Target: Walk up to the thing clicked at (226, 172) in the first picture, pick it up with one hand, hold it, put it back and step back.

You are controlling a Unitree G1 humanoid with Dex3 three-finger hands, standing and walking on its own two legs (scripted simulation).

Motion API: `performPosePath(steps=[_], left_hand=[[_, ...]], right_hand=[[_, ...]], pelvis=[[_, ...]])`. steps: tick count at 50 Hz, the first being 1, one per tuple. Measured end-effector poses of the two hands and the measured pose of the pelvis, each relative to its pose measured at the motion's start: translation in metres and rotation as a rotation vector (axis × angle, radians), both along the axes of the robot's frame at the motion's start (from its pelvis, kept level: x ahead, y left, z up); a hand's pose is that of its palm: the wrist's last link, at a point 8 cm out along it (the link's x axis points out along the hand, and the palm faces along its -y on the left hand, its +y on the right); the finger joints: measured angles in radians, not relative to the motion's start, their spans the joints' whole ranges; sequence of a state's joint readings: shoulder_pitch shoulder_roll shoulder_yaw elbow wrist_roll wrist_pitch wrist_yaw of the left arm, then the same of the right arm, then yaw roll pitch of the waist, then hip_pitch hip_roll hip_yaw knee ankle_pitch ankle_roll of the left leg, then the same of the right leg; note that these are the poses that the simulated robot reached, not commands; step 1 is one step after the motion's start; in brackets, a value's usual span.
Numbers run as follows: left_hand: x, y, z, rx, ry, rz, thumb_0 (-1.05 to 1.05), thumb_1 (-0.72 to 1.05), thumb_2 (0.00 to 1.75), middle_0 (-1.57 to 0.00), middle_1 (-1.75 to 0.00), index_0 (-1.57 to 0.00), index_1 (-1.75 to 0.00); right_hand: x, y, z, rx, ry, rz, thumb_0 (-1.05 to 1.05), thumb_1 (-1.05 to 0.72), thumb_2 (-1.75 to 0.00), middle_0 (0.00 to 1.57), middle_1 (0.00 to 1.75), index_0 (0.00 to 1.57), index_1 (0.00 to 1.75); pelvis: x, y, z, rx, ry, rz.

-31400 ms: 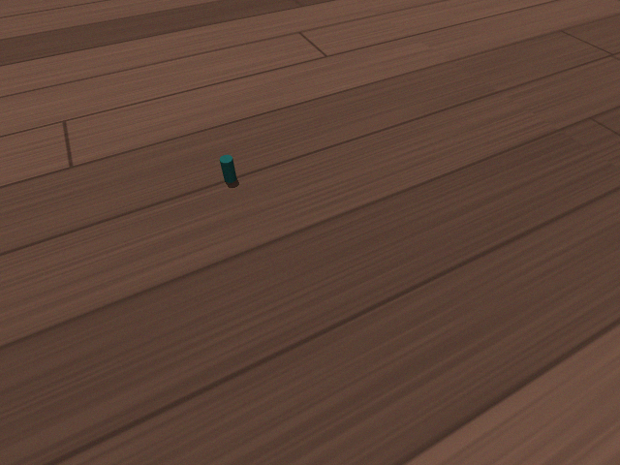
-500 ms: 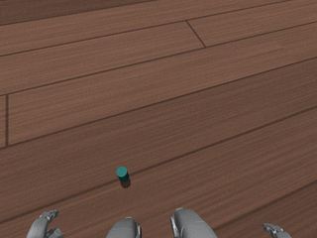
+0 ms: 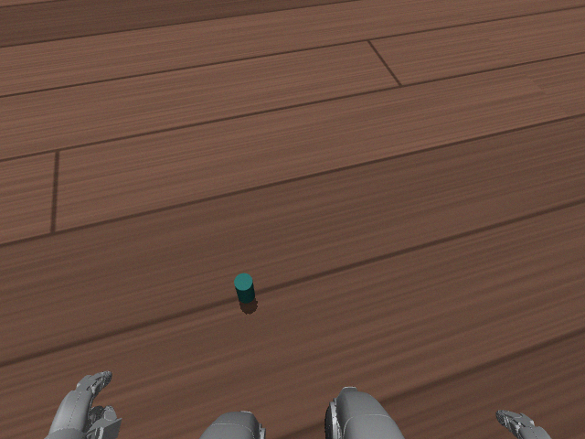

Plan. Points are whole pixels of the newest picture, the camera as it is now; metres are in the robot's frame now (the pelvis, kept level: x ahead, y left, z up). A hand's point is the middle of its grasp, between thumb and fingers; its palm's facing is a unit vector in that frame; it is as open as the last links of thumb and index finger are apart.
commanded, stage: step back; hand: left
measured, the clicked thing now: (244, 288) +0.56 +0.16 -0.69
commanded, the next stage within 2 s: none
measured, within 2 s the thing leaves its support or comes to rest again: neither
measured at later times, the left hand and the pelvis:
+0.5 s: hand out of the picture -0.08 +0.23 -0.13, palm faces -0.06 -0.91 -0.41, open 7.4 cm; pelvis -0.16 -0.03 +0.01, yaw -4 degrees
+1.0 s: hand out of the picture -0.22 +0.23 -0.15, palm faces -0.06 -0.91 -0.41, open 7.4 cm; pelvis -0.33 -0.05 +0.00, yaw -4 degrees
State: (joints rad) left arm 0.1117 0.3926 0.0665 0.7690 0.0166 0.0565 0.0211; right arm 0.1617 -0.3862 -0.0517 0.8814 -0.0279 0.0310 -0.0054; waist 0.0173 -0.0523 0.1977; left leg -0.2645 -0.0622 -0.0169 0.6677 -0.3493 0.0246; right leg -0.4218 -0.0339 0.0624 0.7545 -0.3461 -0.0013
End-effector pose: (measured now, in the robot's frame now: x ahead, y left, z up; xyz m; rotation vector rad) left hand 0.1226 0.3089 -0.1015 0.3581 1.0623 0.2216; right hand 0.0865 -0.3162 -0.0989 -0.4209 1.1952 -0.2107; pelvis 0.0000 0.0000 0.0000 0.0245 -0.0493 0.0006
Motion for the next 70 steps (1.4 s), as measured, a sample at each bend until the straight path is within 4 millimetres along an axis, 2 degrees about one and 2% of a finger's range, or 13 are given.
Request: performPosePath(steps=[5, 11, 19, 23, 26, 32, 35, 40, 46, 50, 57, 64, 70], left_hand=[[-0.037, 0.005, 0.000, -0.014, 0.053, 0.020, 0.01, 0.90, 0.90, -0.21, -0.30, -0.21, -0.29], [-0.090, 0.003, -0.002, -0.007, 0.120, 0.005, 0.01, 0.90, 0.90, -0.21, -0.30, -0.21, -0.29], [-0.157, -0.022, -0.006, 0.022, 0.146, -0.026, 0.01, 0.90, 0.90, -0.21, -0.30, -0.20, -0.29], [-0.193, -0.034, 0.007, 0.017, 0.144, -0.017, 0.01, 0.90, 0.90, -0.21, -0.30, -0.21, -0.29], [-0.206, -0.036, 0.016, 0.030, 0.131, -0.009, 0.01, 0.90, 0.90, -0.21, -0.30, -0.21, -0.30], [-0.213, -0.027, 0.018, 0.047, 0.030, -0.018, 0.01, 0.90, 0.90, -0.21, -0.30, -0.21, -0.30], [-0.221, -0.019, 0.008, 0.033, -0.008, -0.016, 0.01, 0.90, 0.90, -0.21, -0.30, -0.21, -0.30], [-0.252, -0.021, 0.005, 0.006, 0.019, 0.000, 0.01, 0.90, 0.90, -0.21, -0.30, -0.21, -0.29], [-0.307, -0.030, 0.002, 0.000, 0.071, -0.010, 0.00, 0.90, 0.90, -0.21, -0.30, -0.21, -0.29], [-0.351, -0.041, -0.004, 0.021, 0.116, -0.024, 0.00, 0.90, 0.90, -0.21, -0.30, -0.21, -0.29], [-0.434, -0.060, 0.010, 0.036, 0.162, 0.011, 0.01, 0.90, 0.90, -0.21, -0.30, -0.21, -0.30], [-0.473, -0.049, 0.021, 0.064, 0.102, 0.050, 0.01, 0.90, 0.90, -0.21, -0.30, -0.21, -0.30], [-0.500, -0.037, 0.014, 0.035, 0.101, 0.092, 0.01, 0.90, 0.90, -0.21, -0.30, -0.21, -0.30]], right_hand=[[-0.027, 0.009, 0.017, 0.002, -0.019, -0.001, 0.01, -0.90, -0.90, 0.21, 0.30, 0.20, 0.30], [-0.048, 0.005, 0.025, -0.004, -0.093, -0.010, 0.01, -0.90, -0.90, 0.21, 0.30, 0.20, 0.30], [-0.098, -0.028, 0.001, 0.019, -0.152, -0.036, 0.01, -0.90, -0.90, 0.21, 0.30, 0.20, 0.30], [-0.137, -0.035, -0.002, 0.035, -0.104, -0.077, 0.01, -0.90, -0.90, 0.21, 0.30, 0.20, 0.30], [-0.170, -0.036, -0.002, 0.039, -0.067, -0.079, 0.01, -0.90, -0.90, 0.21, 0.30, 0.20, 0.30], [-0.231, -0.030, -0.008, 0.023, 0.042, -0.052, 0.01, -0.90, -0.90, 0.21, 0.30, 0.20, 0.30], [-0.255, -0.022, -0.011, 0.011, 0.062, -0.038, 0.01, -0.90, -0.90, 0.21, 0.30, 0.20, 0.30], [-0.284, -0.014, 0.002, 0.021, 0.039, -0.023, 0.01, -0.90, -0.90, 0.21, 0.30, 0.20, 0.30], [-0.295, -0.027, 0.013, 0.003, -0.057, -0.011, 0.01, -0.90, -0.90, 0.21, 0.30, 0.20, 0.30], [-0.305, -0.044, 0.005, 0.010, -0.126, -0.002, 0.01, -0.90, -0.90, 0.21, 0.30, 0.20, 0.30], [-0.354, -0.060, -0.003, 0.044, -0.107, -0.041, 0.01, -0.90, -0.90, 0.21, 0.30, 0.20, 0.30], [-0.418, -0.057, -0.013, 0.056, 0.011, -0.006, 0.01, -0.90, -0.90, 0.21, 0.30, 0.20, 0.30], [-0.451, -0.041, -0.012, 0.076, 0.039, -0.007, 0.01, -0.90, -0.90, 0.21, 0.30, 0.20, 0.30]], pelvis=[[-0.026, 0.001, 0.012, -0.039, 0.008, -0.008], [-0.061, -0.004, 0.013, -0.048, 0.014, -0.049], [-0.123, -0.025, -0.004, -0.059, -0.004, -0.082], [-0.147, -0.030, 0.004, -0.013, -0.004, -0.079], [-0.163, -0.030, 0.010, 0.003, 0.005, -0.063], [-0.201, -0.027, 0.006, -0.006, 0.017, -0.009], [-0.224, -0.021, -0.002, 0.008, 0.004, 0.011], [-0.258, -0.023, 0.007, -0.023, 0.001, 0.004], [-0.298, -0.033, 0.009, -0.034, 0.017, -0.038], [-0.331, -0.046, -0.001, -0.025, 0.020, -0.070], [-0.377, -0.059, 0.006, 0.003, 0.008, -0.062], [-0.408, -0.059, 0.007, 0.003, 0.012, 0.002], [-0.425, -0.053, 0.008, 0.015, -0.007, 0.023]])
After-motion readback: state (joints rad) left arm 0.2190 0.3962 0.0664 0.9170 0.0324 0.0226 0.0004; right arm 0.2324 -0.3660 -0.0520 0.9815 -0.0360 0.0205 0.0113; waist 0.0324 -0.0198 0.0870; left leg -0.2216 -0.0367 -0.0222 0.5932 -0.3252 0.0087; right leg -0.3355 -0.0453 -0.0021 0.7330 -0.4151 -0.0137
